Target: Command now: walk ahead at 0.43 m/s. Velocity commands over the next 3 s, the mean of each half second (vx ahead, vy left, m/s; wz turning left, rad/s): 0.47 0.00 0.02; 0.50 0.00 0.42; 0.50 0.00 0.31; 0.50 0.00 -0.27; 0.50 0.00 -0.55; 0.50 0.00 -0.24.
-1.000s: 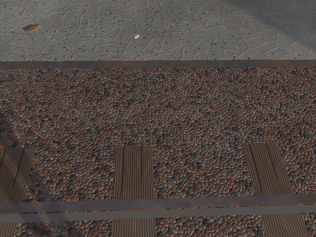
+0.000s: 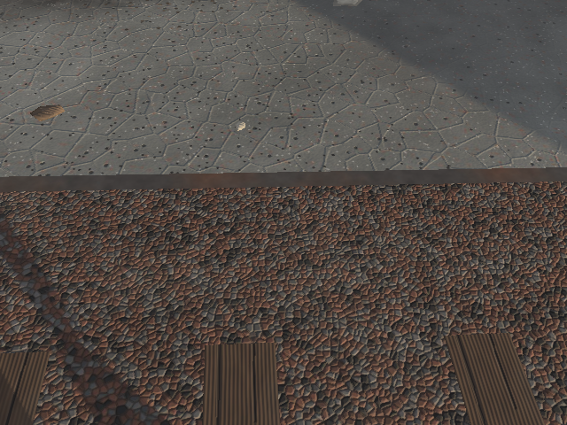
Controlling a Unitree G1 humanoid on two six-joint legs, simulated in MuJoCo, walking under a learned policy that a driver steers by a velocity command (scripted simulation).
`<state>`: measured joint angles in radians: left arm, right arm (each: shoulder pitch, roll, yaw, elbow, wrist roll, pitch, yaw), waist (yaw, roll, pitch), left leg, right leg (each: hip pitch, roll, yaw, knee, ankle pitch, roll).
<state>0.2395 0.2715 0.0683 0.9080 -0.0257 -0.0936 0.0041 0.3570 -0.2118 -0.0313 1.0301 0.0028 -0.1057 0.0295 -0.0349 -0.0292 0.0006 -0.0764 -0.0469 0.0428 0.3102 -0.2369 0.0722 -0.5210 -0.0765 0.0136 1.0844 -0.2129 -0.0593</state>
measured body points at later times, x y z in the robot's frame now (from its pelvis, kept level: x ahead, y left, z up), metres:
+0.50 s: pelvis +0.27 -0.05 -0.01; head +0.30 -0.06 +0.44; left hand +0.37 +0.21 -0.13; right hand +0.33 -0.32 -0.15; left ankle +0.20 +0.09 -0.65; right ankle +0.33 -0.13 -0.75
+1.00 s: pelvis +0.55 +0.04 -0.02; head +0.59 +0.06 +0.42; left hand +0.55 +0.32 -0.16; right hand +0.77 -0.18 -0.13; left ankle +0.61 +0.12 -0.75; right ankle +0.44 -0.14 -0.64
